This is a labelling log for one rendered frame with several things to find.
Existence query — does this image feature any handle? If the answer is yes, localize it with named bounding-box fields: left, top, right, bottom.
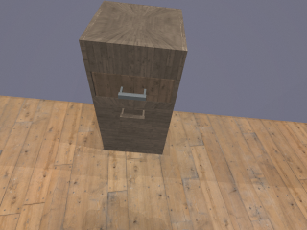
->
left=118, top=86, right=147, bottom=101
left=120, top=114, right=145, bottom=122

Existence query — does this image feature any cabinet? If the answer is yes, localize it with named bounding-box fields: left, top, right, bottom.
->
left=79, top=0, right=188, bottom=155

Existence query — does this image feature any drawer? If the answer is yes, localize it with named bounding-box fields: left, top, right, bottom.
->
left=91, top=72, right=176, bottom=103

